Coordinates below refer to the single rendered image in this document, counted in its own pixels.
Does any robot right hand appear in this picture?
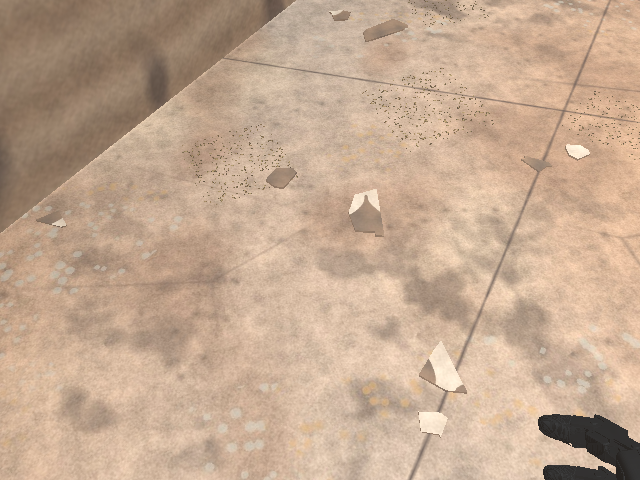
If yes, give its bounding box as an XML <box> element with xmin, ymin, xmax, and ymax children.
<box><xmin>538</xmin><ymin>414</ymin><xmax>640</xmax><ymax>480</ymax></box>

